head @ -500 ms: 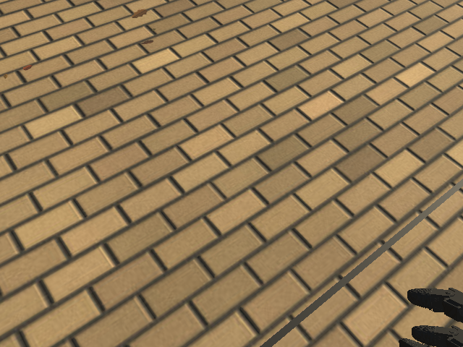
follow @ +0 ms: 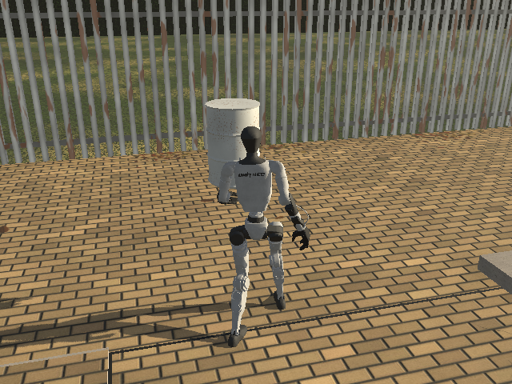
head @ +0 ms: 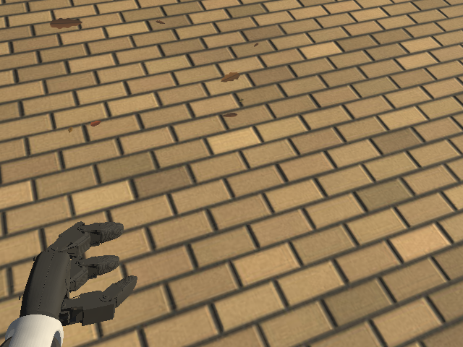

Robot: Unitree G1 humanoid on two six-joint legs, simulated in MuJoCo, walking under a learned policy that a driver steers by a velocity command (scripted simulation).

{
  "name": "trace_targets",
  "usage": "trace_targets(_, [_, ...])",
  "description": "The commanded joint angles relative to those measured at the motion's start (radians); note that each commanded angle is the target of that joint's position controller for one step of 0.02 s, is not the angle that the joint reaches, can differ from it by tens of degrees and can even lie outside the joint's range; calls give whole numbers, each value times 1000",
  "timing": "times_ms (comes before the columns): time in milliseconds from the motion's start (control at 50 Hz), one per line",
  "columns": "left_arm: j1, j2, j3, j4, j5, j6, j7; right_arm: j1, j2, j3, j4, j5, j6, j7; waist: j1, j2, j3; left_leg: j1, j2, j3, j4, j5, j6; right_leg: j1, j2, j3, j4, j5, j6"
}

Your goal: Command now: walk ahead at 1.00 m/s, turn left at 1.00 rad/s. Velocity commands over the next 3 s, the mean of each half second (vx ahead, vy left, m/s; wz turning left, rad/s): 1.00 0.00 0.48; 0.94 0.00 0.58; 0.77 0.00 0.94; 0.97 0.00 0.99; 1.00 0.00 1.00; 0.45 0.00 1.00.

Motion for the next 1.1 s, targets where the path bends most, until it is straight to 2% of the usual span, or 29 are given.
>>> trace_targets(20, [553,229,101,32,-12,12,35,-121,-56,0,-101,-62,-2,17,345,64,-395,-511,81,-3,611,443,-16,959,-192,140,216,-290,-61])
trace_targets(40, [540,301,105,63,41,3,5,69,16,32,-159,36,-17,19,185,-552,-559,-811,2,83,941,22,-46,1146,-457,847,-137,-750,-242])
trace_targets(60, [464,183,87,31,42,9,-2,32,-75,28,-111,57,-9,8,222,-400,-424,-907,118,127,997,132,-53,1047,-420,891,-215,-1024,-237])
trace_targets(80, [433,112,71,43,40,23,6,-97,-123,22,-117,31,-4,11,252,-228,-262,-920,138,189,998,195,-60,899,-364,682,-208,-883,-212])
trace_targets(100, [424,115,68,76,54,34,6,-181,-117,22,-128,3,-4,14,240,-25,-156,-874,164,216,962,210,-61,739,-313,521,-211,-647,-203])
trace_targets(120, [407,113,66,105,61,35,4,-252,-104,21,-153,-17,-11,17,218,32,-87,-844,193,216,890,224,-50,621,-278,408,-208,-488,-210])
trace_targets(140, [387,97,58,126,65,29,3,-261,-84,23,-161,-6,-8,24,182,15,-45,-797,223,200,838,227,-42,528,-259,329,-223,-392,-215])
trace_targets(200, [389,40,38,186,24,18,-14,-280,-31,39,-167,11,8,30,139,-5,19,-817,245,191,705,186,-32,456,-252,212,-277,-306,-237])
trace_targets(360, [527,166,52,281,5,18,0,-566,-52,63,-247,-19,-32,82,178,47,139,-716,218,347,225,626,-40,426,-237,-118,-485,-24,-213])
trace_targets(420, [565,221,51,308,9,37,5,-575,-100,40,-271,-17,-35,87,135,-51,68,-597,126,430,146,509,-6,585,-261,-190,-345,562,-184])
trace_targets(460, [552,248,46,329,22,59,19,-305,-192,-10,-221,-9,-20,69,-40,-153,-108,-244,57,464,120,444,42,568,-262,-225,-1,941,-154])
trace_targets(480, [521,241,37,313,28,64,32,-63,-243,-40,-142,-4,-6,54,-159,-126,-207,99,100,396,111,445,57,349,-219,-228,305,823,-120])
trace_targets(500, [599,78,-1,264,47,51,29,28,-336,-54,-95,-21,-2,39,-51,207,-324,418,336,-48,60,139,118,-14,-71,-200,733,-123,-79])
trace_targets(520, [654,52,-21,264,6,12,26,60,-307,-40,-96,-23,-18,49,-20,326,-540,477,462,-510,-166,-204,202,-130,16,10,930,-509,-107])
trace_targets(540, [500,131,6,233,-37,-1,27,27,-211,-18,-72,-24,-31,54,-36,220,-349,364,437,-457,-253,-171,162,-248,-30,23,986,-467,-120])
trace_targets(580, [347,95,-4,180,-3,-22,28,-93,-185,-7,-62,-31,-46,60,45,69,-115,26,357,-214,-268,123,151,-236,-106,-20,865,-344,-121])
trace_targets(620, [387,78,-1,187,20,-3,13,-179,-89,19,-67,-55,-50,64,153,112,-68,-186,280,-94,-305,211,157,-110,-148,-9,772,-282,-106])
trace_targets(660, [365,67,-4,180,32,16,2,-180,-64,22,-54,-29,-52,53,181,100,-5,-281,268,-50,-364,236,181,-107,-160,-23,672,-293,-71])
trace_targets(740, [96,58,-21,90,53,3,-12,-114,-115,6,-33,-22,-60,10,119,62,112,-427,209,66,-414,399,169,-75,-106,-69,294,27,2])
trace_targets(800, [-21,63,-18,50,33,-10,-26,-35,-164,-11,-14,-2,-62,1,73,53,103,-478,215,69,-436,352,124,135,-37,-73,94,237,4])
trace_targets(860, [-57,114,4,25,12,-7,-19,28,-148,-12,18,9,-39,-4,71,82,102,-275,254,21,-347,411,89,115,-27,-36,1,174,-6])
trace_targets(900, [29,158,31,32,17,-8,-11,49,-156,-18,33,-3,-8,-8,120,128,31,-148,248,14,-163,769,49,203,11,-71,-7,33,-34])
trace_targets(920, [173,188,51,51,22,-4,0,25,-180,-22,24,-20,9,-4,210,162,-85,-145,206,41,53,959,0,370,11,-100,15,15,-59])
trace_targets(940, [397,211,57,81,36,6,14,-27,-152,-12,-21,-43,19,-2,311,180,-280,-314,162,49,362,867,-46,710,-125,-8,143,75,-98])
trace_targets(960, [470,311,76,112,78,12,1,172,44,38,-53,-17,3,4,188,-314,-546,-693,-5,156,844,86,-123,1158,-479,526,81,179,-295])
trace_targets(980, [474,232,65,95,60,18,-12,182,-61,38,-50,-5,6,7,206,-345,-679,-759,68,109,998,-11,-137,1187,-507,709,2,92,-323])
trace_targets(1020, [350,110,37,90,65,53,8,-94,-186,-4,-110,3,23,-7,233,-107,-335,-838,160,225,977,49,-157,876,-415,274,1,439,-261])
trace_targets(1040, [314,101,37,117,55,62,14,-158,-185,-13,-125,-10,28,-8,208,-35,-207,-838,185,254,908,65,-162,717,-353,150,-18,516,-240])
trace_targets(1100, [246,91,42,167,46,51,16,-166,-57,8,-173,22,67,18,120,-79,-95,-713,301,270,704,119,-124,429,-343,34,-224,29,-236])
Next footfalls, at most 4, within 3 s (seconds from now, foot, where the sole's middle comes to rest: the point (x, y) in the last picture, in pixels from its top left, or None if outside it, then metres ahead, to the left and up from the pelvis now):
0.48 left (125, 308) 0.59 0.20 -0.75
0.94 right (145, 169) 1.09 0.14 -0.75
1.40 left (22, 171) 1.11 0.56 -0.75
1.84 right None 1.47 0.87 -0.75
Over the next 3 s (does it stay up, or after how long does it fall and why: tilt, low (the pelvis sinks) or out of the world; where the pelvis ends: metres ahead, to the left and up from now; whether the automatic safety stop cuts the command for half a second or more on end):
stays up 1.14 1.54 0.02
